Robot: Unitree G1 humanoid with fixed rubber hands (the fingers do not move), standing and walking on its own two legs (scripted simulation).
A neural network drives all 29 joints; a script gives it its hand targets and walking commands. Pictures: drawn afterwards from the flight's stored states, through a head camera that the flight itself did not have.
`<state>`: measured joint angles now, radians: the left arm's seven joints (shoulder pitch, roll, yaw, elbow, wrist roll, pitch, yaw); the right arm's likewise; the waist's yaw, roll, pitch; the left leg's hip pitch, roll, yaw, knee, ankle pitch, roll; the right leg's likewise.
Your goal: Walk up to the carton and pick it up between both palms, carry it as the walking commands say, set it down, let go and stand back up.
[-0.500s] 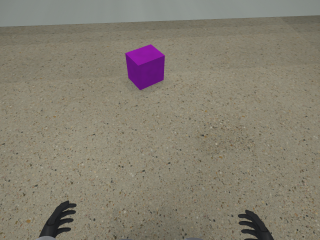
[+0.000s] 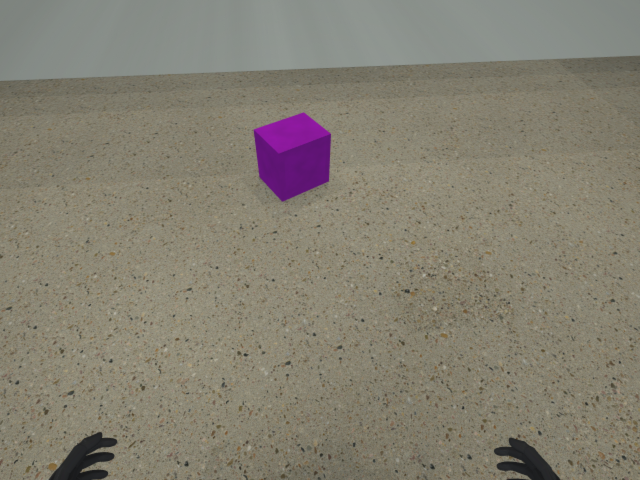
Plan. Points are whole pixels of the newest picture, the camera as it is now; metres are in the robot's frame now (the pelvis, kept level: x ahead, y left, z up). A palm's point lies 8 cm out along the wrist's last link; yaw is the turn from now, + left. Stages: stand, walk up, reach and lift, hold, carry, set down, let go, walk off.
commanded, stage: walk up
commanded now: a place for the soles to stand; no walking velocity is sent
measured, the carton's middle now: (293, 156) +1.56 +0.09 -0.61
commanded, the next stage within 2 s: none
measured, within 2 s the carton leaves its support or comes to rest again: neither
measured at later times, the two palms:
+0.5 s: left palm (35, 423) +0.21 +0.37 -0.06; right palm (512, 414) +0.21 -0.25 -0.05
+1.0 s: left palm (109, 311) +0.34 +0.30 +0.00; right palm (506, 306) +0.39 -0.32 -0.08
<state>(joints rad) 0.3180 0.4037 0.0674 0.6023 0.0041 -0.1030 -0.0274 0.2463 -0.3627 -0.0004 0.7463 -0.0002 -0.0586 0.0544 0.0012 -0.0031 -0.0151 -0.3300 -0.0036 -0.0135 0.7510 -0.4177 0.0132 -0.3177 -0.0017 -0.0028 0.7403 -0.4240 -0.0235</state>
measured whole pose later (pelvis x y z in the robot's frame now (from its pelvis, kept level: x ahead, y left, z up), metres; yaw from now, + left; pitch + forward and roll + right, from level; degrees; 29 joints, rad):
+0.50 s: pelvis +0.13 +0.05 +0.02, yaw +3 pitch -2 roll -2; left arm 0.39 0.46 0.07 0.60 0.00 -0.06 -0.05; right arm 0.33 -0.42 0.00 0.75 0.00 -0.11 0.07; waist -0.05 -0.02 0.03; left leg -0.33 -0.02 -0.03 0.61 -0.25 0.05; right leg -0.63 -0.05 0.00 0.98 -0.24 -0.03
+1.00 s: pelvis +0.29 -0.03 +0.03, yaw +4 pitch -2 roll +4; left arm 0.42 0.46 0.05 0.60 0.00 -0.13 -0.05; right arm 0.34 -0.43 0.00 0.76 0.00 -0.06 0.07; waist 0.03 0.03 0.00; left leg -0.52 -0.01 -0.07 0.99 -0.25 0.05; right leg -0.19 -0.03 -0.03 0.48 -0.26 -0.04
